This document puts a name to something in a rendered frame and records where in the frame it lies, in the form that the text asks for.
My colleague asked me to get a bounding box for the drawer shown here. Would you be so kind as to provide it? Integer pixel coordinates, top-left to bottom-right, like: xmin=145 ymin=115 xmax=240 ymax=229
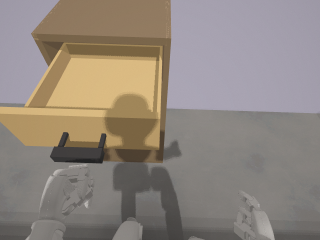
xmin=0 ymin=42 xmax=163 ymax=150

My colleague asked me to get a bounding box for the robot left thigh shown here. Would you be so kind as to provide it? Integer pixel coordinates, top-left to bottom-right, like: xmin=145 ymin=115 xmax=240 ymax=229
xmin=112 ymin=221 xmax=143 ymax=240

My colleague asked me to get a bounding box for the handle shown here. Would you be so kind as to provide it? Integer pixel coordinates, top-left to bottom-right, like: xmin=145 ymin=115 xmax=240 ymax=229
xmin=50 ymin=132 xmax=107 ymax=164

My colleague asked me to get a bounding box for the robot left forearm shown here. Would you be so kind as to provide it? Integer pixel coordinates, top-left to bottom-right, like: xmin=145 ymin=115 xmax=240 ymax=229
xmin=25 ymin=219 xmax=66 ymax=240

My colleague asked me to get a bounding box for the left robot hand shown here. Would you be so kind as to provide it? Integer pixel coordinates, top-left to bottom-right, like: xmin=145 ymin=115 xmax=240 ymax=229
xmin=38 ymin=164 xmax=95 ymax=223

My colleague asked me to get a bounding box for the right robot hand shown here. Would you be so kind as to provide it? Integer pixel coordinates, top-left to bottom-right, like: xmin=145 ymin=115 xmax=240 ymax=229
xmin=234 ymin=190 xmax=275 ymax=240

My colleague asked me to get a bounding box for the left robot shin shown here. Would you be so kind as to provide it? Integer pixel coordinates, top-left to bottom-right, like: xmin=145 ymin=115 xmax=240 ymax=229
xmin=126 ymin=217 xmax=136 ymax=222

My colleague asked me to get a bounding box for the cabinet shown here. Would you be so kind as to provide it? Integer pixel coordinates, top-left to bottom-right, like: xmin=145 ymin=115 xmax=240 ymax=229
xmin=31 ymin=0 xmax=172 ymax=163

